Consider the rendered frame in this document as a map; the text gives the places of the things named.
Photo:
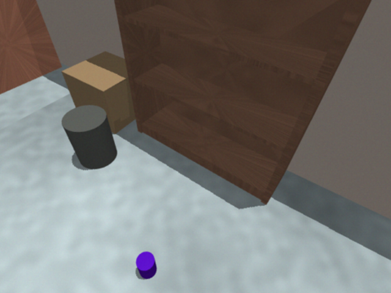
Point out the bookshelf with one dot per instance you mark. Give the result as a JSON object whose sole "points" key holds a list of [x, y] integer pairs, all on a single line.
{"points": [[234, 84]]}

